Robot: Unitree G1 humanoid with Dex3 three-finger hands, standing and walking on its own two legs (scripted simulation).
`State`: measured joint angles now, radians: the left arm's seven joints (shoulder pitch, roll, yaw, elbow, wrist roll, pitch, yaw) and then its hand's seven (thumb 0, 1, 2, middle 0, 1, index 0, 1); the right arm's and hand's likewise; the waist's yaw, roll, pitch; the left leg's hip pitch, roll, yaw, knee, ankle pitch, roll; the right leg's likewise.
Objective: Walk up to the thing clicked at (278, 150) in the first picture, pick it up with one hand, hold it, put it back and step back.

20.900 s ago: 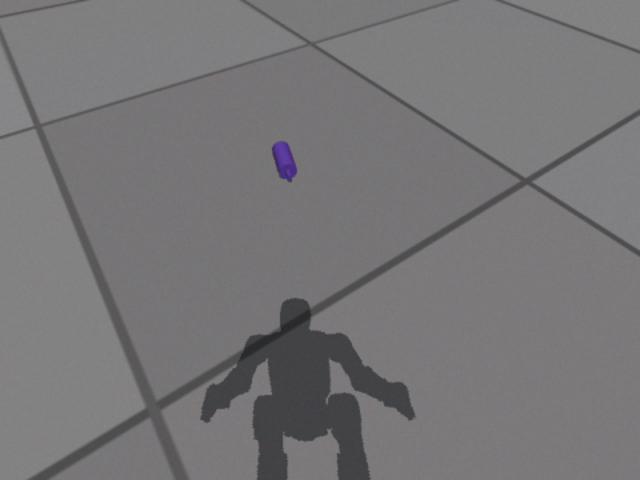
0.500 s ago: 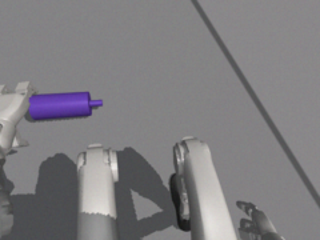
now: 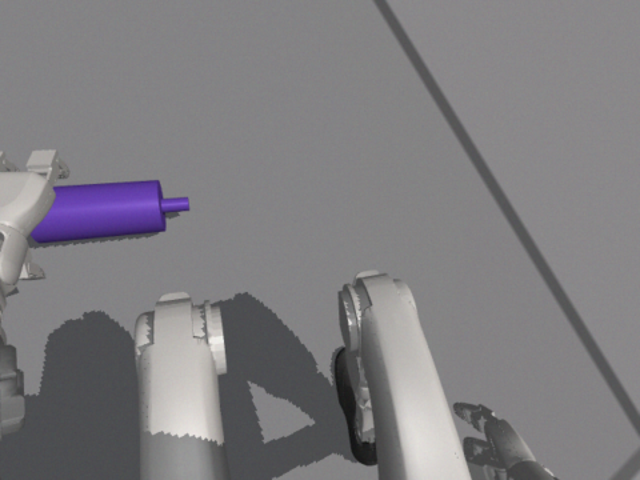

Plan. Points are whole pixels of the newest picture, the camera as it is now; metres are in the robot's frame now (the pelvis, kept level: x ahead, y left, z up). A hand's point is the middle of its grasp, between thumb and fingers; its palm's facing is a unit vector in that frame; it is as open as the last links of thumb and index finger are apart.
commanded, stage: rise first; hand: left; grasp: from above
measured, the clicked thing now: (116, 209) +0.49 +0.26 -0.30
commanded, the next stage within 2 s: approach in 0.30 s
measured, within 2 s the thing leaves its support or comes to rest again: neither
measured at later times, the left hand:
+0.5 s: hand (49, 221) +0.43 +0.31 -0.18, palm faces -0.46 -0.07 -0.89, open 14.0 cm
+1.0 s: hand (79, 178) +0.49 +0.28 -0.17, palm faces -0.46 -0.06 -0.88, open 13.9 cm
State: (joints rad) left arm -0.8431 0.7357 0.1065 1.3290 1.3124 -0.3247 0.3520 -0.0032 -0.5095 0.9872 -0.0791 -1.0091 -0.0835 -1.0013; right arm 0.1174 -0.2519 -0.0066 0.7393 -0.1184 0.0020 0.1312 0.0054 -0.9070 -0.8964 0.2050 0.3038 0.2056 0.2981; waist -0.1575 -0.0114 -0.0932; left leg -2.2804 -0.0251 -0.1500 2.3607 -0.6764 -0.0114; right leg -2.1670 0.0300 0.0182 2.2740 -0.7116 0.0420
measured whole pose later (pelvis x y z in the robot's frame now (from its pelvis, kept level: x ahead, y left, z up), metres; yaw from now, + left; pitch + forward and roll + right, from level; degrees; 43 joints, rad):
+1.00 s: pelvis +0.00 +0.00 -0.01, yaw -2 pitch +35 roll -10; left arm -1.06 0.77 0.08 1.53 1.26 -0.14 0.36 0.00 -0.49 0.96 -0.08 -1.07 -0.10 -1.05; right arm 0.16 -0.27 0.08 0.72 -0.12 0.01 0.12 0.00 -0.91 -0.89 0.20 0.30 0.20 0.30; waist -0.28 0.02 -0.06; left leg -2.31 0.00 -0.16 2.38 -0.69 -0.01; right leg -2.21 0.05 0.01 2.28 -0.70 0.08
